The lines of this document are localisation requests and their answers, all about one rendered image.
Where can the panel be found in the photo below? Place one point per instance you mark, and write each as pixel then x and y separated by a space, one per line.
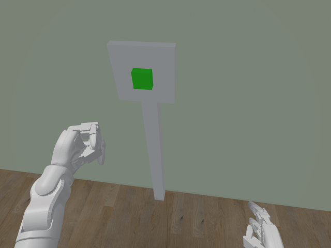
pixel 161 58

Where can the button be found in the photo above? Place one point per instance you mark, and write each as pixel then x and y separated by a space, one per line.
pixel 142 78

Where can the left robot hand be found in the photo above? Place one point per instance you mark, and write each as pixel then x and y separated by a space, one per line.
pixel 71 152

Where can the right robot hand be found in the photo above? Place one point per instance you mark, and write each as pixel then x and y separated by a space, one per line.
pixel 268 235

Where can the left robot forearm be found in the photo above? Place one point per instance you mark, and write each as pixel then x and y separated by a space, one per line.
pixel 43 218

